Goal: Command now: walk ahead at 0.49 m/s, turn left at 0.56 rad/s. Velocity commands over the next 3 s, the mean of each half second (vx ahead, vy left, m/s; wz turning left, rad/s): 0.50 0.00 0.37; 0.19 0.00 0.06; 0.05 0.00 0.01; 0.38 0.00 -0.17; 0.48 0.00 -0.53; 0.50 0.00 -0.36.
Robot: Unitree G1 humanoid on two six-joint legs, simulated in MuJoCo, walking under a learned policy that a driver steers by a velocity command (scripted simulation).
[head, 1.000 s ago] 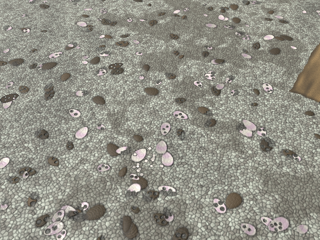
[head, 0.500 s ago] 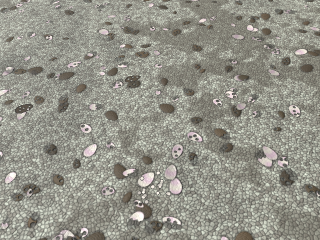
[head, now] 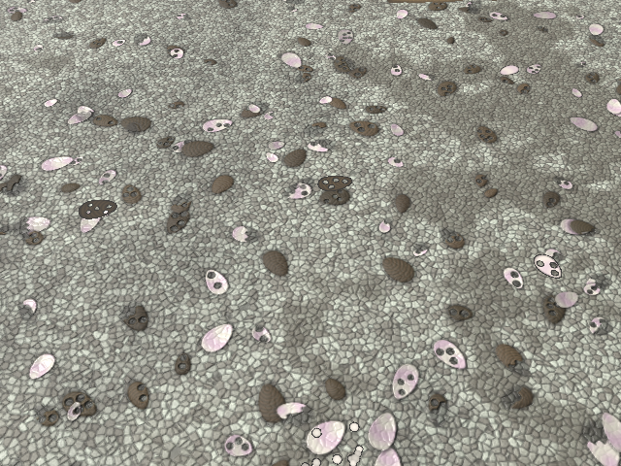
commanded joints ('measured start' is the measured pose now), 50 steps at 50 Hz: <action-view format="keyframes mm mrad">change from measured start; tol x32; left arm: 1 -41 38 4 -69 5 2 3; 50 230 54 -3 62 22 135 15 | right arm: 1 -18 -174 -42 -85 9 -10 -22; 50 -191 -55 23 -70 -27 39 -17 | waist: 1 6 76 -3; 10 62 159 -106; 13 99 -267 -353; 26 76 -47 -3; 37 3 275 -463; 50 88 115 -76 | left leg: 1 -144 192 -153 -116 180 142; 10 65 238 -306 185 170 48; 14 -619 112 -144 1002 -338 -68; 33 -197 140 53 132 209 -51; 36 465 493 -276 212 1016 181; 50 -265 261 -71 -46 -331 -9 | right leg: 1 125 67 -65 -250 209 23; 10 407 115 -48 -538 151 -76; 13 1031 -298 742 -665 -266 -352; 18 558 -94 239 -758 42 -240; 34 604 -12 -30 -495 578 -136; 38 129 104 8 186 -522 12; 50 557 65 -72 -468 35 -30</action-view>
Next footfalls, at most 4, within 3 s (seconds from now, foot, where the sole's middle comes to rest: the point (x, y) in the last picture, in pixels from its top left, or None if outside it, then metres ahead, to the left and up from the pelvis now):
0.22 right None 0.32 -0.15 -0.78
0.70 left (250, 450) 0.51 0.13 -0.78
1.00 right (370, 445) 0.52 -0.13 -0.78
2.10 right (328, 289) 0.92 -0.06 -0.78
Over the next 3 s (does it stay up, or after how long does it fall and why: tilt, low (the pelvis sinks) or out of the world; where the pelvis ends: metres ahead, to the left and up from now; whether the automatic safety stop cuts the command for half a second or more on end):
stays up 1.23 -0.05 0.00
